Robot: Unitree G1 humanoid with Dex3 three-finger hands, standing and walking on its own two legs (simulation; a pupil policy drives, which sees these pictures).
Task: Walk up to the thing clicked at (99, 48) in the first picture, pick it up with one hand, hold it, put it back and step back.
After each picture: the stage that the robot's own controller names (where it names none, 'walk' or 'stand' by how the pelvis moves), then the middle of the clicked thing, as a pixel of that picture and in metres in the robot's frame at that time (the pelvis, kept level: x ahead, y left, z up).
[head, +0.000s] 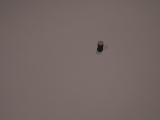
stand; (100, 46) +1.32 -0.16 -0.72
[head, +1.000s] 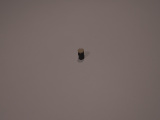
walk; (81, 54) +1.20 +0.15 -0.70
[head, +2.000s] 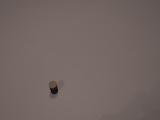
walk; (53, 87) +0.71 +0.29 -0.69
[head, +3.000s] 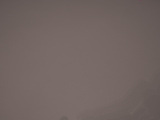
walk; out of the picture +0.42 +0.25 -0.69
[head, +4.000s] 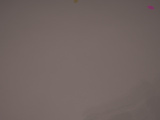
stand; out of the picture +0.36 +0.20 -0.72
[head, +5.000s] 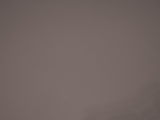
stand; out of the picture +0.36 +0.17 -0.71
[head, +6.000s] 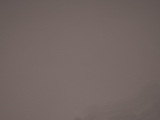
stand; out of the picture +0.38 +0.13 -0.71
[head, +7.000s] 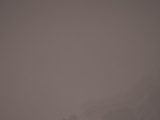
stand; out of the picture +0.38 +0.17 -0.71
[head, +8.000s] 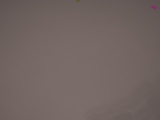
stand; out of the picture +0.35 +0.18 -0.72
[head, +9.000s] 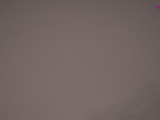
stand; out of the picture +0.36 +0.18 -0.73
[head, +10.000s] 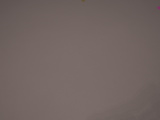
stand; out of the picture +0.36 +0.18 -0.73
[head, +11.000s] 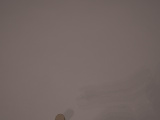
go down; out of the picture +0.38 +0.17 -0.70
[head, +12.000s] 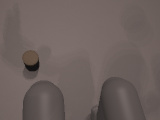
go down; (31, 61) +0.45 +0.20 -0.29
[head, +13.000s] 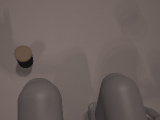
close in; (24, 57) +0.45 +0.21 -0.27
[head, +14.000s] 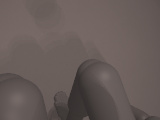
close in; out of the picture +0.44 +0.24 -0.23
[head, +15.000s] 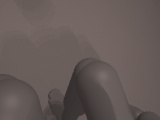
close; out of the picture +0.43 +0.25 -0.23
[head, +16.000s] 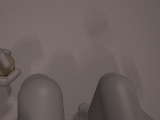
lift; (3, 69) +0.35 +0.25 -0.15
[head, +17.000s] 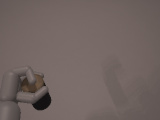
lift; (37, 93) +0.32 +0.17 +0.00
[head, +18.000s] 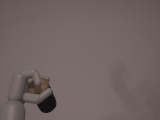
hold; (43, 95) +0.32 +0.16 -0.01
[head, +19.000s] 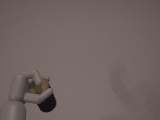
hold; (43, 95) +0.32 +0.17 -0.02
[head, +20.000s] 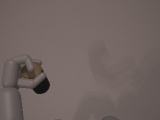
crouch; (36, 78) +0.38 +0.17 -0.07
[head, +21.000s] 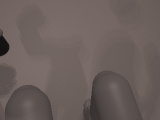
lower; out of the picture +0.49 +0.24 -0.11
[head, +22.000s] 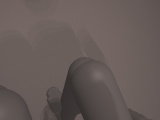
lower; out of the picture +0.45 +0.27 -0.23
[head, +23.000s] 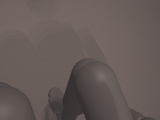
lower; out of the picture +0.45 +0.27 -0.24
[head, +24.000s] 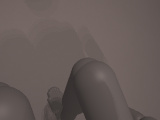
lower; out of the picture +0.45 +0.27 -0.24
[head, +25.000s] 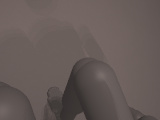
lower; out of the picture +0.45 +0.27 -0.24
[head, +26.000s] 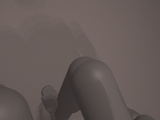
open; out of the picture +0.44 +0.25 -0.24
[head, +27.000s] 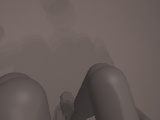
stand; out of the picture +0.44 +0.24 -0.25
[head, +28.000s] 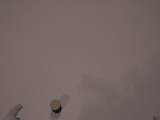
stand; (56, 106) +0.41 +0.17 -0.59
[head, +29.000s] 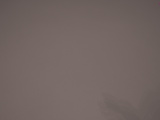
stand; out of the picture +0.39 +0.16 -0.67
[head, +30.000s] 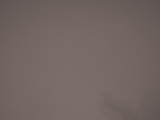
stand; out of the picture +0.38 +0.16 -0.67
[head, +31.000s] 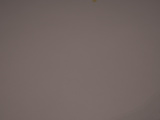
stand; out of the picture +0.40 +0.15 -0.72
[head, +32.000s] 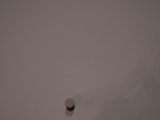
walk; (70, 105) +0.45 +0.12 -0.70
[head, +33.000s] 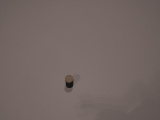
walk; (69, 81) +0.67 +0.12 -0.69
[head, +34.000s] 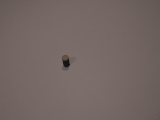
stand; (65, 61) +1.00 +0.24 -0.69
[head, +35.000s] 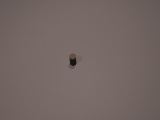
stand; (72, 59) +1.03 +0.15 -0.71
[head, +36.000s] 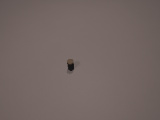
stand; (70, 64) +1.05 +0.17 -0.73
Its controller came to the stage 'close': yes
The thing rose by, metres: 0.70
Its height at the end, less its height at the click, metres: +0.00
